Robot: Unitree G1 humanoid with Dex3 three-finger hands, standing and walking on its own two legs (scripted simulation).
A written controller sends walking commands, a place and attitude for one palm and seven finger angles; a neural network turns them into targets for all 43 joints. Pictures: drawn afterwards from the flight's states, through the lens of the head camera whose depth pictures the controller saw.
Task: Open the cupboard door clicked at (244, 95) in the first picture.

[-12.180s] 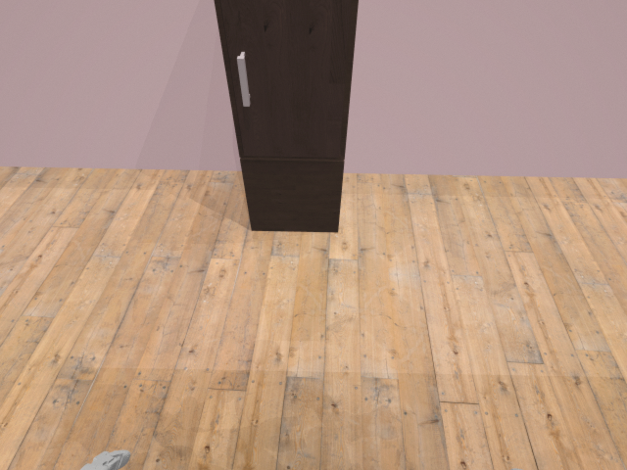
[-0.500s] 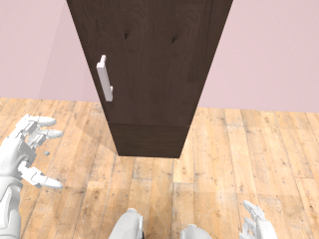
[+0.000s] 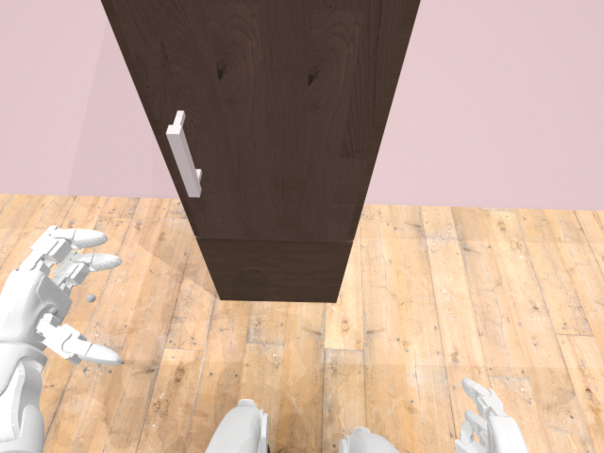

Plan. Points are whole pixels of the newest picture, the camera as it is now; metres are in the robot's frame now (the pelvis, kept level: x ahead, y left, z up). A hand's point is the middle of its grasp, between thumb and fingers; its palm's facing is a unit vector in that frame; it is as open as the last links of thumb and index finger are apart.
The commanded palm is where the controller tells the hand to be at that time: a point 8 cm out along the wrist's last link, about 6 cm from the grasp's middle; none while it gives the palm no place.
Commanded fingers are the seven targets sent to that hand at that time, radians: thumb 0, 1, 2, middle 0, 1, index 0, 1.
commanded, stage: move the hooked fingers beside the handle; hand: left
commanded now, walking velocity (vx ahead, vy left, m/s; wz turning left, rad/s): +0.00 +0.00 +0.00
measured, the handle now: (187, 156) +0.54 +0.22 +0.03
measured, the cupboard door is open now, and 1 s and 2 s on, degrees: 0 0 0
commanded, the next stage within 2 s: none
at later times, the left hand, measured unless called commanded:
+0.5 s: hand (108, 259) +0.34 +0.27 +0.05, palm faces +0.04 -1.00 -0.05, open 14.0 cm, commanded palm +0.31 +0.32 +0.04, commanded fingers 0.00 -0.50 0.30 -0.30 -1.20 -0.30 -1.20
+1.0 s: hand (125, 220) +0.40 +0.27 +0.04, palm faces +0.03 -1.00 -0.04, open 14.0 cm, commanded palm +0.38 +0.31 +0.04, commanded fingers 0.00 -0.50 0.30 -0.30 -1.20 -0.30 -1.20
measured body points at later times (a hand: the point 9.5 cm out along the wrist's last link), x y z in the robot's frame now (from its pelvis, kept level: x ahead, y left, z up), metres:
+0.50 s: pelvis +0.00 +0.00 -0.01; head +0.08 +0.01 +0.44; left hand +0.33 +0.32 +0.05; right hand +0.13 -0.26 -0.10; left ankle +0.06 +0.11 -0.66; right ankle -0.01 -0.10 -0.66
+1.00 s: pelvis -0.01 +0.01 -0.01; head +0.10 +0.03 +0.43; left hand +0.39 +0.32 +0.05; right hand +0.08 -0.26 -0.12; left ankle +0.06 +0.11 -0.66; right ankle -0.01 -0.10 -0.66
